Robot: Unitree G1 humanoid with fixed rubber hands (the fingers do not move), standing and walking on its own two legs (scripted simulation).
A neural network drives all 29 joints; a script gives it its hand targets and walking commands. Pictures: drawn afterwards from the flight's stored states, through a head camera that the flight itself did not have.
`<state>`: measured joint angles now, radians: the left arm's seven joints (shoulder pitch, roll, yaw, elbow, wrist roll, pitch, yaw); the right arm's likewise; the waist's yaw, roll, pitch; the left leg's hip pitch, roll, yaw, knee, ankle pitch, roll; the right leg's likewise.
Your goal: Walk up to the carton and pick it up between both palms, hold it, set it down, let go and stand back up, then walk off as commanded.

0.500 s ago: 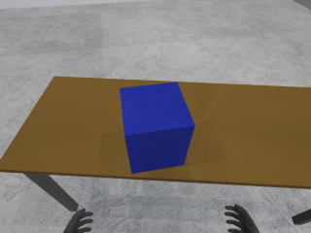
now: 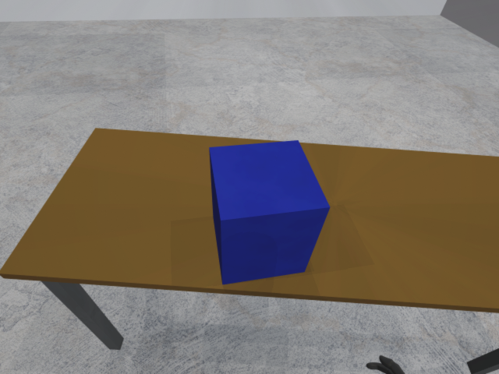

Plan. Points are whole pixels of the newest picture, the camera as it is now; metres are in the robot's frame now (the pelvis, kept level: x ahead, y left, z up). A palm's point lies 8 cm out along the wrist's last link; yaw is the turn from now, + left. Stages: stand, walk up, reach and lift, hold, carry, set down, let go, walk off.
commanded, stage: stand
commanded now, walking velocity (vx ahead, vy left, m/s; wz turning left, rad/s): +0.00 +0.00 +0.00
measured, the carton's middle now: (259, 213) +0.44 +0.00 -0.01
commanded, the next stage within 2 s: walk off in 1.64 s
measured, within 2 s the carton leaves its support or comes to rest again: neither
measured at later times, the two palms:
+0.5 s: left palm out of the picture +0.03 +0.29 -0.13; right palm out of the picture +0.11 -0.24 -0.10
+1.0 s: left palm out of the picture +0.01 +0.29 -0.13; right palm out of the picture +0.09 -0.25 -0.10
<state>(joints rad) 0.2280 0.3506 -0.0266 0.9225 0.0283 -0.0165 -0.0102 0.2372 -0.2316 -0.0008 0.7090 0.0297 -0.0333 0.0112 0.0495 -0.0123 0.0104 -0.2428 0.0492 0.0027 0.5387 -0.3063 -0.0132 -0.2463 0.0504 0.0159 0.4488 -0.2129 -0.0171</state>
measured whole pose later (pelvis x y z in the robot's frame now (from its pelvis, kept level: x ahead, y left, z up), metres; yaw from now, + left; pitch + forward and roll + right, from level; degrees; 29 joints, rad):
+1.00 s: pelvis -0.02 +0.00 +0.00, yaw +0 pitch -1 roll -2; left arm 0.23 0.35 -0.03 1.04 0.03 -0.03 -0.01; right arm 0.24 -0.23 0.00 0.81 0.03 -0.02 0.01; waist 0.05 -0.01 -0.01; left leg -0.24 0.05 0.00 0.54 -0.28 -0.01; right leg -0.25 0.05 0.02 0.45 -0.19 -0.02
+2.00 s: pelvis -0.04 +0.00 +0.00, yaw +0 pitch -4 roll -2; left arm 0.23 0.35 -0.03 1.01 0.03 -0.02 -0.01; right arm 0.22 -0.25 0.00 0.84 0.03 0.02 0.01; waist 0.05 0.02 0.03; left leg -0.24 0.05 0.00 0.58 -0.27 -0.01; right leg -0.25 0.05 0.02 0.48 -0.17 -0.02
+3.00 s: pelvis -0.24 -0.02 -0.04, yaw +0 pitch -3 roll +1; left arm 0.15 0.28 0.01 0.83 0.03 0.03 0.03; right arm 0.16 -0.34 -0.05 0.84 0.03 0.10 -0.03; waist 0.03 0.08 0.20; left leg -0.41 -0.09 -0.14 1.11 -0.49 0.00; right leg -0.47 0.04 0.01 0.80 -0.28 -0.06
